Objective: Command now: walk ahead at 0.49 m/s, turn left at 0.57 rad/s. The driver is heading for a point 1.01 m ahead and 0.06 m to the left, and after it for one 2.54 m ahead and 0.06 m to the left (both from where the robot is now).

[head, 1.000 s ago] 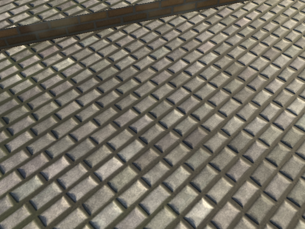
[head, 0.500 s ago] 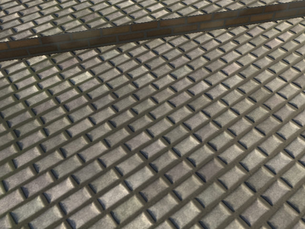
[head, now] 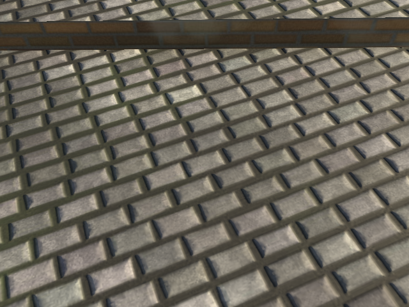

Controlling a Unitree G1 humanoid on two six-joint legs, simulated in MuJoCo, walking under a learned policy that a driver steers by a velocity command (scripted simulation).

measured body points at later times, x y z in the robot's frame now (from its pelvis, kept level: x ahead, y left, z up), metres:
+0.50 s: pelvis +0.26 -0.07 +0.02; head +0.28 -0.07 +0.47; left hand +0.18 +0.19 -0.11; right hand +0.49 -0.27 -0.09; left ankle +0.34 +0.13 -0.65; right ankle +0.24 -0.19 -0.73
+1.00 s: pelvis +0.51 +0.09 +0.02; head +0.52 +0.10 +0.47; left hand +0.54 +0.38 -0.10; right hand +0.63 -0.15 -0.11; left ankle +0.45 +0.15 -0.73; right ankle +0.68 -0.05 -0.65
